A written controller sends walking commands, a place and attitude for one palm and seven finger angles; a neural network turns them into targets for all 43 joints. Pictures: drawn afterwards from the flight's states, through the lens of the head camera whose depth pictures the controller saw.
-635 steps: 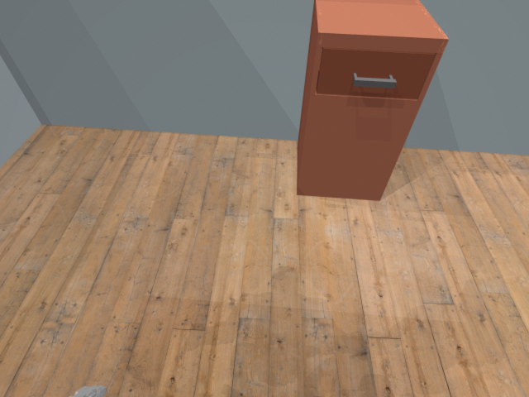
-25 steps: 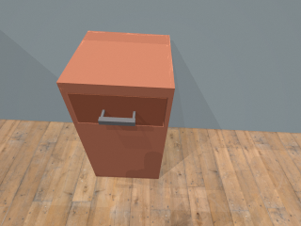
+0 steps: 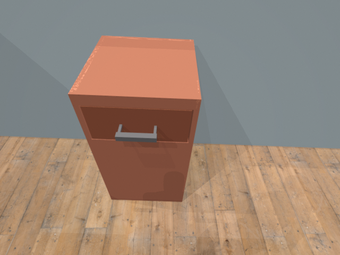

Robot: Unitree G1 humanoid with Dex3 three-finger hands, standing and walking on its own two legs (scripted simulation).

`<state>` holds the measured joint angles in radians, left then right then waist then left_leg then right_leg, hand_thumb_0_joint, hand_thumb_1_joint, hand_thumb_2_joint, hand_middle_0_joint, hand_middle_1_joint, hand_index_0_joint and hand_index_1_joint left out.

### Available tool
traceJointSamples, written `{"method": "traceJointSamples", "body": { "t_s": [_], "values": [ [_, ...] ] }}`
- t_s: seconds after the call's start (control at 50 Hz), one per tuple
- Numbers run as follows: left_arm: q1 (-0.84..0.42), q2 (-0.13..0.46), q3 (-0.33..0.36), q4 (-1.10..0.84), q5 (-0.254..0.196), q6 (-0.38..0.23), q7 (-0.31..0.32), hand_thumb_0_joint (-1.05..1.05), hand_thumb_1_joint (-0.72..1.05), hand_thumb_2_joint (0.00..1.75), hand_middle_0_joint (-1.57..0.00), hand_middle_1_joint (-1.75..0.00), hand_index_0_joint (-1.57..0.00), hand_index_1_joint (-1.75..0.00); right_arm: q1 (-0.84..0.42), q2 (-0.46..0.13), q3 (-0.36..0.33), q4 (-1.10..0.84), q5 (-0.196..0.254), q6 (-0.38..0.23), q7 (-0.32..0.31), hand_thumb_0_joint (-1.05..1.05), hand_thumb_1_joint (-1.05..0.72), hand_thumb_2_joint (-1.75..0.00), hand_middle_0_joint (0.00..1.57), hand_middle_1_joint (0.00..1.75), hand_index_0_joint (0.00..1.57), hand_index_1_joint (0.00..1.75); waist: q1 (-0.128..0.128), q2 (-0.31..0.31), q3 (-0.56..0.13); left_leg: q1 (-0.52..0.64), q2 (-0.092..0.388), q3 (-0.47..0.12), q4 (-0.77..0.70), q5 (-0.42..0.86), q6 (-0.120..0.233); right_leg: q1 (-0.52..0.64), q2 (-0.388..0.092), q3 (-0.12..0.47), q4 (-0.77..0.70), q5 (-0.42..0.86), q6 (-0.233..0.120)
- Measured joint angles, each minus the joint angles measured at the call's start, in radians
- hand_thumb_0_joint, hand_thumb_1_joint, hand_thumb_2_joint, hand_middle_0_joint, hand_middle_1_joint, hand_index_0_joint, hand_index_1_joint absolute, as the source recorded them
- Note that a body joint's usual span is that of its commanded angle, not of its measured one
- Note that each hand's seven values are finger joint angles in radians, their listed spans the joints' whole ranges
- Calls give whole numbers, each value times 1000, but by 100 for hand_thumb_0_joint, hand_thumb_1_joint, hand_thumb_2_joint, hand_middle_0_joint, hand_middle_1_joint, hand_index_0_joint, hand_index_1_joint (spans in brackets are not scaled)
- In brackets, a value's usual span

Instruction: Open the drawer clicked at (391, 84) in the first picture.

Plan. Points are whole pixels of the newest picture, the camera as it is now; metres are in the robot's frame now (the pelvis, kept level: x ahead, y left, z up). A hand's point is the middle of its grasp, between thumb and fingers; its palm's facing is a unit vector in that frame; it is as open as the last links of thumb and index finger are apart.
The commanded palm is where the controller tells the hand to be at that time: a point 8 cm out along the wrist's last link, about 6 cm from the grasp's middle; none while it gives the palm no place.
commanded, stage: look again from close up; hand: left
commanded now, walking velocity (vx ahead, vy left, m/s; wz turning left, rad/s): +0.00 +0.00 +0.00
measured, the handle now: (137, 132) +0.54 +0.15 -0.09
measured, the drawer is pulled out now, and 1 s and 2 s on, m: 0.00 0.00 0.00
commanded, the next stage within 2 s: raise the hand with hooked fingers in 0.44 s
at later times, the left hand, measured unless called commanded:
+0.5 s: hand out of the picture -0.02 +0.13 -0.18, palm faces +0.04 -0.99 -0.14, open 7.4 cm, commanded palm none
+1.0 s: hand (114, 248) +0.16 +0.14 -0.08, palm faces -0.06 -0.19 -0.98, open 8.8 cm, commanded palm +0.15 +0.18 -0.01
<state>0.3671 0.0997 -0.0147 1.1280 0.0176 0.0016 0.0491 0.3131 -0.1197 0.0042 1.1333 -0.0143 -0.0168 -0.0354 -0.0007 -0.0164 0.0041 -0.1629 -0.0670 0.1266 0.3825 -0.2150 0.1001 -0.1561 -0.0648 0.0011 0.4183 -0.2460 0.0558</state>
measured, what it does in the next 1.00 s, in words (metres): shifts its weight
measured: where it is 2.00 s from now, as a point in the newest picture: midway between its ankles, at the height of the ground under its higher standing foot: outside the picture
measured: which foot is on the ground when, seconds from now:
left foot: down 0.00-1.00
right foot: down 0.00-1.00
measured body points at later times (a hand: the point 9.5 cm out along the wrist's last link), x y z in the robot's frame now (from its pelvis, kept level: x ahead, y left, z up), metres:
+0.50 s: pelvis +0.00 -0.02 +0.00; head +0.00 -0.01 +0.45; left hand -0.03 +0.18 -0.17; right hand -0.02 -0.23 -0.16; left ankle +0.00 +0.05 -0.74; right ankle -0.01 -0.16 -0.74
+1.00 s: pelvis -0.01 -0.06 -0.04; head +0.01 -0.07 +0.41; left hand +0.16 +0.15 -0.02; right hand +0.24 -0.29 -0.09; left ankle +0.00 +0.05 -0.74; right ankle -0.01 -0.14 -0.74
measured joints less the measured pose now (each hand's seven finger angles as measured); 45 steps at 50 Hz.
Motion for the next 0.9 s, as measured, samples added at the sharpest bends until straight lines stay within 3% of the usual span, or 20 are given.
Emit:
{"method": "traceJointSamples", "body": {
  "t_s": [0.56,0.6,0.66,0.68,0.72,0.76,0.82,0.86,0.9],
  "values": [
    [-19,0,-7,-5,-1,-15,2,1,91,90,-20,-30,-20,-29,8,-1,7,1,4,2,6,0,-91,-90,20,30,20,30,-8,9,5,-14,36,-18,35,-15,-28,11,34,-19,-12,1,-25],
    [78,46,-63,-331,70,108,34,4,93,90,-20,-30,-21,-30,49,-12,27,-94,29,-38,-17,1,-92,-90,20,30,20,30,5,0,15,-29,35,-9,58,-26,-30,-25,31,-13,47,-20,-45],
    [180,152,-86,-719,127,130,134,8,95,89,-21,-31,-21,-31,91,-43,12,-194,69,-182,-51,3,-94,-90,21,30,20,30,4,-15,-12,-69,9,0,92,-37,-34,-108,19,-13,166,-80,-69],
    [177,176,-96,-808,170,133,160,8,94,89,-21,-32,-21,-32,90,-63,6,-228,71,-217,-55,3,-94,-90,21,30,20,30,-5,-4,-17,-93,3,-8,121,-45,-32,-127,18,-12,188,-78,-71],
    [136,202,-118,-934,298,129,208,8,91,88,-21,-34,-21,-33,65,-116,-2,-288,57,-250,-55,3,-93,-90,20,30,20,30,-18,38,-41,-152,7,-24,185,-67,-29,-168,20,-28,227,-96,-64],
    [64,212,-129,-991,476,107,264,6,87,86,-21,-36,-21,-35,14,-156,-15,-348,25,-241,-44,3,-93,-90,20,30,20,30,-27,67,-75,-221,17,-30,246,-88,-32,-227,29,-31,270,-116,-66],
    [-36,188,-113,-996,740,51,333,4,80,84,-21,-39,-21,-39,-86,-174,-43,-437,-17,-162,-3,2,-92,-90,20,30,20,30,-14,69,-115,-304,41,-9,314,-113,-39,-319,51,-9,332,-125,-75],
    [-50,167,-102,-1003,866,11,350,3,75,82,-21,-42,-21,-41,-145,-169,-52,-494,-25,-85,29,2,-92,-90,20,30,20,30,6,47,-136,-340,57,12,337,-125,-47,-368,66,13,364,-132,-84],
    [-29,155,-102,-1023,956,-28,359,2,70,81,-21,-44,-21,-44,-188,-159,-54,-546,-25,-22,54,2,-92,-90,20,30,20,30,29,19,-146,-367,68,23,356,-134,-58,-405,77,23,391,-141,-93]
  ]
}}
